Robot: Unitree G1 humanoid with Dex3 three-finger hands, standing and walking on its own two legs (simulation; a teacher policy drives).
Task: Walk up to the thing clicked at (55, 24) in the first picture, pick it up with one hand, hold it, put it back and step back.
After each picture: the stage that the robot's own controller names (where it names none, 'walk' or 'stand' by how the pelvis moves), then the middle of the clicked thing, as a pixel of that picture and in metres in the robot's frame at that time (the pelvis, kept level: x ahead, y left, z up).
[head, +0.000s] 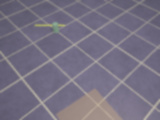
stand; (55, 27) +1.56 +0.29 -0.72
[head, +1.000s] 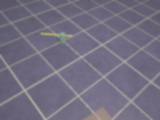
walk; (62, 38) +1.44 +0.15 -0.70
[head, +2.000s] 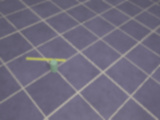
walk; (54, 66) +0.92 +0.17 -0.71
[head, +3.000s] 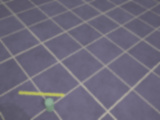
walk; (49, 104) +0.56 +0.20 -0.71
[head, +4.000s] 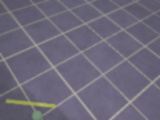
stand; (37, 117) +0.43 +0.25 -0.69
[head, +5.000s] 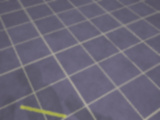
stand; out of the picture +0.40 +0.24 -0.72
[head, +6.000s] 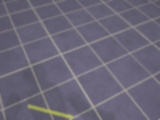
stand; out of the picture +0.40 +0.21 -0.72
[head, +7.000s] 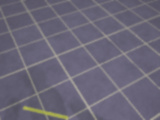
stand; out of the picture +0.41 +0.24 -0.73
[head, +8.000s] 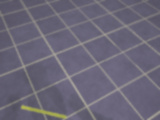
stand; out of the picture +0.40 +0.25 -0.73
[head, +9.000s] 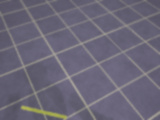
stand; out of the picture +0.39 +0.25 -0.73
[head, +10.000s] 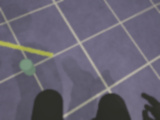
go down; (28, 67) +0.44 +0.28 -0.44
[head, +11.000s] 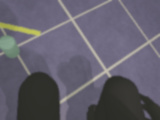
go down; (9, 47) +0.46 +0.31 -0.30
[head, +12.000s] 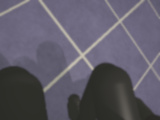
close in; out of the picture +0.43 +0.34 -0.24
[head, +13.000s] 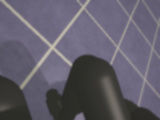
rest palm; out of the picture +0.42 +0.37 -0.22
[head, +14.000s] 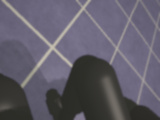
close; out of the picture +0.42 +0.37 -0.22
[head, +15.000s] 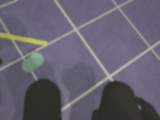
lift; (32, 62) +0.44 +0.24 -0.33
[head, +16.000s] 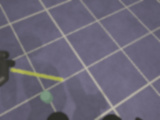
lift; (46, 97) +0.40 +0.22 -0.55
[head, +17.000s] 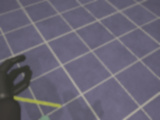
stand; out of the picture +0.37 +0.23 -0.67
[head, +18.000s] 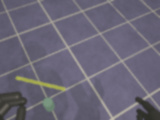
stand; (49, 104) +0.40 +0.22 -0.59
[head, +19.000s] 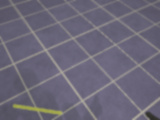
stand; out of the picture +0.38 +0.22 -0.66
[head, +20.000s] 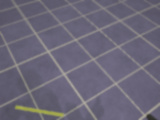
hold; out of the picture +0.37 +0.22 -0.66
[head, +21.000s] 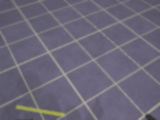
hold; out of the picture +0.38 +0.22 -0.66
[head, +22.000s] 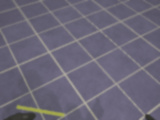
hold; out of the picture +0.37 +0.22 -0.66
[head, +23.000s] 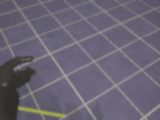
hold; out of the picture +0.37 +0.22 -0.68
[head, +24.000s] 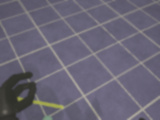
hold; out of the picture +0.40 +0.22 -0.67
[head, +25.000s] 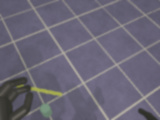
close; (46, 110) +0.39 +0.23 -0.62
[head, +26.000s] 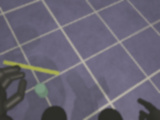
hold; (41, 90) +0.40 +0.23 -0.52
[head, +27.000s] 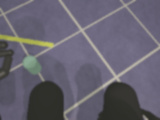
close; (32, 65) +0.44 +0.26 -0.34
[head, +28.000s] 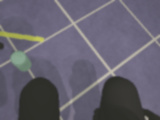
close; (21, 61) +0.44 +0.27 -0.30
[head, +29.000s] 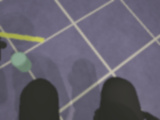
hold; (22, 62) +0.43 +0.27 -0.30
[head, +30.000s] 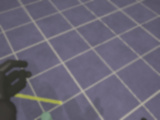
close; (46, 118) +0.40 +0.22 -0.64
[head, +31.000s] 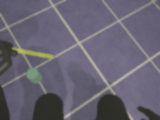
hold; (34, 76) +0.42 +0.25 -0.45
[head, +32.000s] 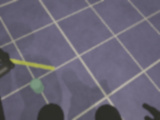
crouch; (37, 86) +0.42 +0.24 -0.51
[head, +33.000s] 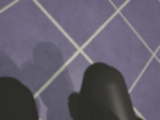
lower; out of the picture +0.42 +0.30 -0.25
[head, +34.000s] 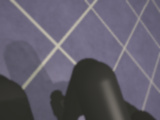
lower; out of the picture +0.41 +0.35 -0.22
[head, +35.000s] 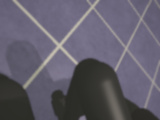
lower; out of the picture +0.41 +0.35 -0.22
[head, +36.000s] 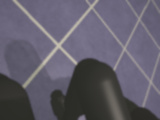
lower; out of the picture +0.41 +0.35 -0.22
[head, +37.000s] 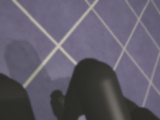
lower; out of the picture +0.41 +0.35 -0.22
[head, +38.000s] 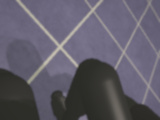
open; out of the picture +0.42 +0.37 -0.22
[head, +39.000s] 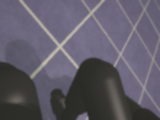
stand; out of the picture +0.46 +0.36 -0.26
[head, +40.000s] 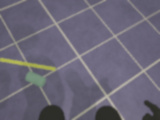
walk; (35, 79) +0.48 +0.27 -0.55
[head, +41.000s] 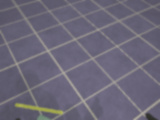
stand; out of the picture +0.44 +0.25 -0.69
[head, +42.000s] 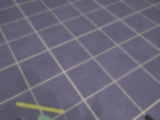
stand; out of the picture +0.44 +0.25 -0.69
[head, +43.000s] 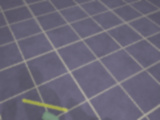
stand; (50, 118) +0.46 +0.23 -0.73
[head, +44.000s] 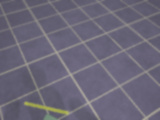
stand; out of the picture +0.45 +0.23 -0.75
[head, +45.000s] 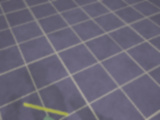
stand; out of the picture +0.43 +0.24 -0.75
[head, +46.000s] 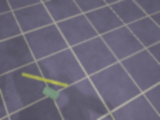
walk; (51, 93) +0.50 +0.17 -0.72
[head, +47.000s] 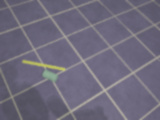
walk; (50, 75) +0.69 +0.22 -0.73
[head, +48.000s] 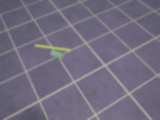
walk; (57, 54) +1.01 +0.33 -0.73
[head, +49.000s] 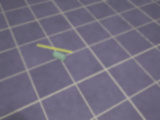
stand; (59, 55) +1.04 +0.21 -0.73
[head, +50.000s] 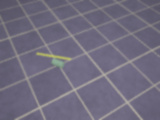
stand; (58, 63) +1.05 +0.22 -0.75
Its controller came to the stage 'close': yes
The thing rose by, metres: 0.01
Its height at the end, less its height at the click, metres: -0.02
